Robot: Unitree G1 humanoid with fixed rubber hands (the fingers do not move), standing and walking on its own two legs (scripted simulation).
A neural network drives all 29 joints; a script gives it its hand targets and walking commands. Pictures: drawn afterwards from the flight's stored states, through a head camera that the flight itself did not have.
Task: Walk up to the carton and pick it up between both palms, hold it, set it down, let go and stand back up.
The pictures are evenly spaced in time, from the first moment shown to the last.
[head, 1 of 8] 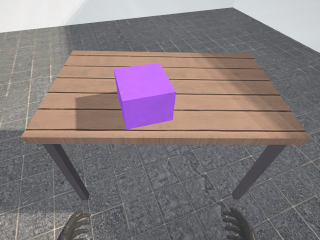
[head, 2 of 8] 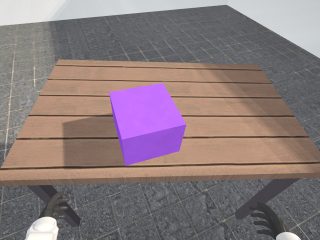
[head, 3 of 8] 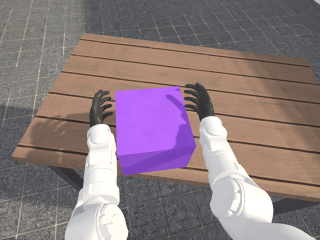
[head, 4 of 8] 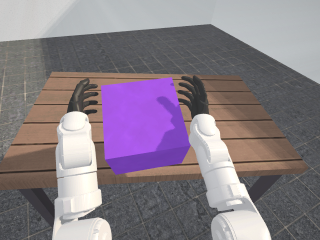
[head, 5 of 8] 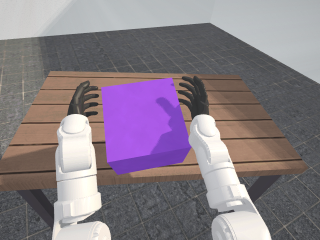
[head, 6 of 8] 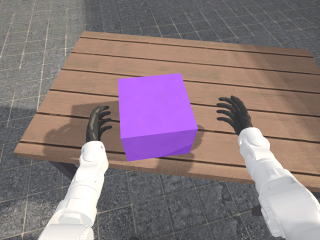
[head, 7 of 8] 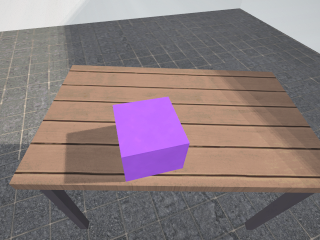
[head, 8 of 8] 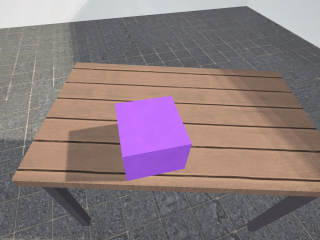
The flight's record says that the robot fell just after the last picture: no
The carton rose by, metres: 0.13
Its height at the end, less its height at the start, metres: +0.00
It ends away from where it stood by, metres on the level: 0.04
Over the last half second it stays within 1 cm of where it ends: yes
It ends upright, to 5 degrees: yes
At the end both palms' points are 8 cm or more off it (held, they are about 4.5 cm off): yes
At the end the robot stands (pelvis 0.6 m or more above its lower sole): yes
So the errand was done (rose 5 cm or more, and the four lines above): yes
